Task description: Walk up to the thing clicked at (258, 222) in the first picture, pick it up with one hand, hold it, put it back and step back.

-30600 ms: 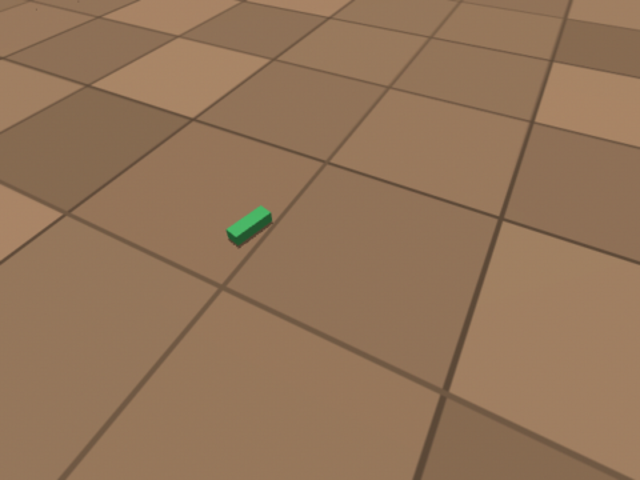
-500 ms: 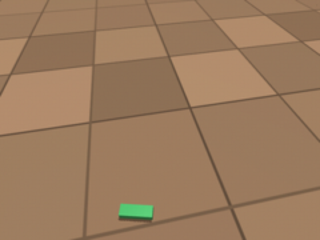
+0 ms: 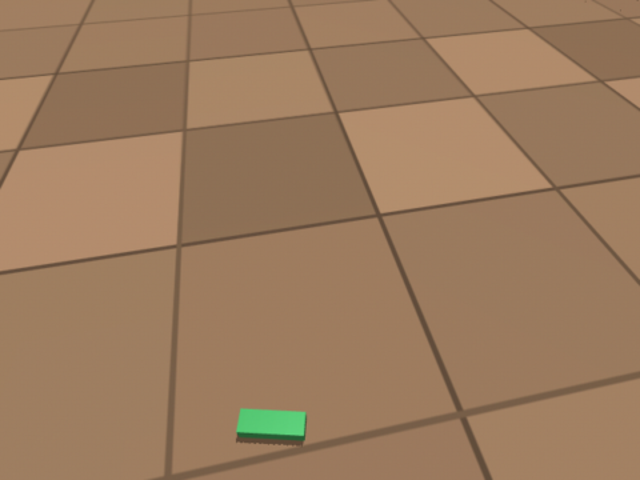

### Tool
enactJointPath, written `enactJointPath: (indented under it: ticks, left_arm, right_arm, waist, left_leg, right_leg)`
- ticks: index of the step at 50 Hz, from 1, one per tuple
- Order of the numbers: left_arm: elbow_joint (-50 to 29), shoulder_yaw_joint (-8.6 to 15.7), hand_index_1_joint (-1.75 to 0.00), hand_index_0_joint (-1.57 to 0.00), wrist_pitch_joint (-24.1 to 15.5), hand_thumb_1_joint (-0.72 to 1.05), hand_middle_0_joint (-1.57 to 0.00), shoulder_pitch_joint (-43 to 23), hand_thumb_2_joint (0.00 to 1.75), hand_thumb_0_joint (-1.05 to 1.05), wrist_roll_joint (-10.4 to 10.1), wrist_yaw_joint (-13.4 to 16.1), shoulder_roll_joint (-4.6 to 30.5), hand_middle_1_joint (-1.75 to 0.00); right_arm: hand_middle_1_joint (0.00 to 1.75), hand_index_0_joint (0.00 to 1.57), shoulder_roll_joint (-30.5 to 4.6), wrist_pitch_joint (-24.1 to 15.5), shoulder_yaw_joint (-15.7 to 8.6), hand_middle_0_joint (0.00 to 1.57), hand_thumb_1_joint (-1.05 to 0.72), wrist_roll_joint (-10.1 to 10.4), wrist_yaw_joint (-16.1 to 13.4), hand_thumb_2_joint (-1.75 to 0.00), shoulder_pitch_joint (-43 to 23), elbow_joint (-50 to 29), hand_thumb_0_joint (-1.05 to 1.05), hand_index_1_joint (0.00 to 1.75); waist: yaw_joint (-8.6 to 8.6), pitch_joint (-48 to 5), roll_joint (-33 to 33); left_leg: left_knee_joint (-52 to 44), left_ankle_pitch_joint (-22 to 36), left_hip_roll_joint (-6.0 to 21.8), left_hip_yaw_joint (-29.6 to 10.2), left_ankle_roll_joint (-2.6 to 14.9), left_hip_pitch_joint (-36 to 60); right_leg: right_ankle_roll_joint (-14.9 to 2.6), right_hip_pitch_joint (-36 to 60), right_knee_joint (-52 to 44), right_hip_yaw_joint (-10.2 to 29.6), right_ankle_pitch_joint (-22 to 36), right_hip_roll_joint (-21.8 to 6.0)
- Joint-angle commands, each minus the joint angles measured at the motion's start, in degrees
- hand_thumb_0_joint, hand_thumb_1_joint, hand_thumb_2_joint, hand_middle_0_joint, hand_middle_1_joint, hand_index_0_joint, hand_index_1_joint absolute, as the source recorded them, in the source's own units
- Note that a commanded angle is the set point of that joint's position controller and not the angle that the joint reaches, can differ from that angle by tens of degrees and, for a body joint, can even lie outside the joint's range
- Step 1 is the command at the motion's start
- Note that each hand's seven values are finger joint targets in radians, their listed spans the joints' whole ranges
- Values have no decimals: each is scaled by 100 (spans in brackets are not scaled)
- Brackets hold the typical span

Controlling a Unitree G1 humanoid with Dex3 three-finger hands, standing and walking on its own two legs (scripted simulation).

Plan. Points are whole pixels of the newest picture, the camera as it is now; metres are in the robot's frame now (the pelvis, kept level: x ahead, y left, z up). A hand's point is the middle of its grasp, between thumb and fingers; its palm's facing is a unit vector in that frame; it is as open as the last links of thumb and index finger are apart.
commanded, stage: stand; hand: left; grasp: from above
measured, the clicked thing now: (272, 424) +0.41 +0.18 -0.76
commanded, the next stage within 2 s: rise first in 0.46 s
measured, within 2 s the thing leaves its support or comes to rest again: neither
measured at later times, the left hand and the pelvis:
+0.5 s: hand out of the picture +0.07 +0.25 -0.16, palm faces -0.02 -0.94 -0.35, open 7.4 cm; pelvis +0.00 +0.00 +0.00, yaw +0 degrees
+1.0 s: hand out of the picture +0.14 +0.25 -0.20, palm faces -0.11 -0.91 -0.40, open 12.4 cm; pelvis -0.02 +0.01 -0.05, yaw -1 degrees
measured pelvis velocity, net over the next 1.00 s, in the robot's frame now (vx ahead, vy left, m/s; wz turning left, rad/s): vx -0.02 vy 0.01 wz -0.02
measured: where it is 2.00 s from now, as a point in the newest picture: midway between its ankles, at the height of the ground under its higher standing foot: outside the picture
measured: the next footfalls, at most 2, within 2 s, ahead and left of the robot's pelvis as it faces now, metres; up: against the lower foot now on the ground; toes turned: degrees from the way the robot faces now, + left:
none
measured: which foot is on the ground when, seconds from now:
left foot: down 0.00-1.00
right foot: down 0.00-1.00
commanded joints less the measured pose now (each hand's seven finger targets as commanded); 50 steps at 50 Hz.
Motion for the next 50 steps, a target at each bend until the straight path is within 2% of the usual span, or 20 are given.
enactJointPath:
  ticks: [1, 15, 20, 27, 28, 29, 30, 31, 32, 33, 34, 36, 37, 39, 40, 42, 43, 45, 47, 50]
  left_arm:
    - [-346, 208, -30, -20, -119, 90, -20, -153, 90, 0, -11, 82, 1270, -30]
    - [-372, 222, -30, -20, -111, 90, -20, -173, 90, 0, -13, 83, 1270, -30]
    - [-361, 213, -30, -20, -121, 90, -20, -141, 90, 0, -15, 90, 1272, -30]
    - [-355, 226, -30, -20, -120, 90, -20, -144, 90, 0, -14, 87, 1289, -30]
    - [-369, 222, -38, -19, -120, 87, -18, -165, 91, 0, -10, 87, 1269, -38]
    - [-2380, 159, -46, -18, -650, 79, -21, -2176, 94, 0, -302, 160, 225, -46]
    - [-1986, 304, -54, -17, -593, 71, -20, -2569, 93, 0, -282, 200, 601, -54]
    - [-1090, 704, -62, -15, -384, 63, -18, -1743, 94, 0, -152, 231, 1138, -60]
    - [-617, 769, -67, -14, -263, 55, -16, -1242, 94, 0, -98, 165, 1116, -65]
    - [-665, 714, -75, -13, -245, 47, -12, -1437, 94, 0, 24, 101, 1100, -73]
    - [-920, 859, -82, -11, -320, 39, -11, -1779, 94, 0, 119, 59, 1331, -81]
    - [-422, 954, -95, -9, -218, 23, -6, -1075, 94, 0, 494, -89, 1198, -97]
    - [-361, 1042, -98, -7, -181, 15, -4, -727, 96, 0, 669, -130, 1196, -101]
    - [-921, 1203, -102, -6, -117, -1, -4, -442, 99, 0, 753, -58, 1160, -104]
    - [-1066, 1103, -103, -7, -13, -9, -4, -370, 98, 0, 775, -2, 965, -106]
    - [-1208, 967, -105, -7, 260, -25, -5, -356, 98, 0, 867, 109, 769, -106]
    - [-1413, 937, -104, -7, 376, -33, -7, -544, 100, 0, 902, 151, 782, -104]
    - [-1693, 987, -103, -7, 546, -48, -8, -576, 101, 0, 956, 234, 848, -103]
    - [-1868, 873, -104, -9, 638, -54, -9, -551, 97, 0, 997, 249, 668, -105]
    - [-2402, 972, -105, -8, 563, -55, -8, -515, 96, 0, 1151, 287, 708, -105]
  right_arm:
    - [30, 20, -1198, -146, -240, 20, -90, -10, -97, -90, -208, -334, 0, 30]
    - [30, 20, -1202, -139, -242, 20, -90, -30, -103, -90, -171, -341, 0, 30]
    - [30, 20, -1194, -142, -252, 20, -90, -4, -98, -90, -229, -364, 0, 30]
    - [30, 20, -1213, -133, -255, 20, -90, -18, -96, -90, -233, -355, 0, 30]
    - [30, 20, -1204, -130, -253, 20, -93, -26, -96, -91, -197, -371, 0, 30]
    - [30, 20, -255, -415, -32, 20, -95, 399, -205, -91, -163, -1952, 0, 30]
    - [30, 20, -404, -400, -51, 20, -90, 396, -258, -90, 133, -1624, 0, 30]
    - [30, 20, -593, -345, -148, 20, -89, 365, -297, -90, 305, -1562, 0, 30]
    - [30, 20, -589, -277, -209, 20, -88, 361, -278, -90, 362, -1696, 0, 30]
    - [30, 20, -565, -271, -284, 20, -92, 308, -300, -90, 453, -1779, 0, 30]
    - [30, 20, -577, -306, -377, 20, -89, 289, -335, -90, 534, -1881, 0, 30]
    - [30, 20, -558, -350, -508, 20, -92, 183, -284, -90, 751, -2060, 0, 30]
    - [30, 20, -535, -354, -574, 20, -92, 148, -235, -90, 796, -2196, 0, 30]
    - [30, 20, -464, -353, -611, 20, -93, 150, -188, -91, 813, -2534, 0, 30]
    - [30, 20, -427, -348, -597, 20, -94, 159, -173, -91, 742, -2717, 0, 30]
    - [30, 20, -408, -342, -569, 20, -91, 206, -152, -90, 607, -2978, 0, 30]
    - [30, 20, -399, -345, -581, 20, -92, 225, -146, -91, 543, -3097, 0, 30]
    - [30, 20, -369, -383, -581, 20, -91, 222, -138, -90, 477, -3306, 0, 30]
    - [30, 20, -337, -457, -582, 20, -91, 200, -132, -90, 570, -3381, 0, 30]
    - [30, 20, -287, -611, -621, 20, -89, 152, -139, -90, 661, -3473, 0, 30]
  waist:
    - [10, -402, -94]
    - [8, -378, -26]
    - [14, -405, -67]
    - [12, -285, 3]
    - [5, -345, -20]
    - [-707, -15, 287]
    - [-475, -224, -26]
    - [-396, -198, -252]
    - [-224, -142, -253]
    - [-245, -426, -319]
    - [-207, -897, -177]
    - [-178, -1358, -259]
    - [10, -1601, -160]
    - [224, -1940, 224]
    - [206, -1901, 391]
    - [135, -1556, 227]
    - [52, -1464, 101]
    - [26, -1454, 1]
    - [-80, -1378, -120]
    - [-83, -1633, -36]
  left_leg:
    - [-160, 1213, 681, -489, 179, 195]
    - [-205, 1063, 671, -471, 174, 99]
    - [-154, 1272, 687, -485, 189, 223]
    - [-235, 990, 674, -503, 181, 113]
    - [-205, 958, 674, -474, 199, 98]
    - [225, 26, -153, 299, 171, -593]
    - [281, -20, -165, 282, 199, -578]
    - [402, -177, -167, 263, 221, -725]
    - [582, -103, -150, 288, 208, -932]
    - [791, 31, -155, 270, 229, -1023]
    - [955, 201, -134, 235, 216, -939]
    - [1488, 490, -163, 178, 210, -1323]
    - [1683, 629, -211, 192, 196, -1507]
    - [1765, 742, -219, 208, 126, -1493]
    - [1757, 647, -218, 202, 90, -1495]
    - [1801, 387, -183, 134, 80, -1828]
    - [1891, 210, -159, 129, 104, -1987]
    - [2101, -64, -133, 125, 120, -2226]
    - [2370, -276, -102, 104, 130, -2470]
    - [2865, -329, -72, 71, 138, -2789]
  right_leg:
    - [-126, -57, -255, 523, 1149, -725]
    - [-139, -23, -264, 552, 1071, -729]
    - [-113, -45, -262, 528, 1200, -712]
    - [-112, -82, -321, 535, 948, -704]
    - [-114, -50, -315, 556, 937, -728]
    - [-49, -1411, 101, 144, 583, -29]
    - [3, -1064, 97, 68, 429, -47]
    - [-28, -1163, 159, 2, 175, -1]
    - [-59, -1228, 360, -38, 151, 27]
    - [-75, -1368, 553, -13, 262, 33]
    - [-71, -1339, 782, 10, 489, 25]
    - [-73, -1519, 1332, 0, 811, 25]
    - [-92, -1487, 1536, 5, 889, 11]
    - [-134, -1511, 1721, 1, 819, 64]
    - [-150, -1658, 1738, -19, 639, 81]
    - [-154, -1938, 1741, -82, 332, 125]
    - [-135, -2084, 1782, -80, 186, 122]
    - [-119, -2309, 1979, -88, -96, 128]
    - [-108, -2721, 2233, -87, -329, 149]
    - [-105, -3163, 2737, -64, -383, 142]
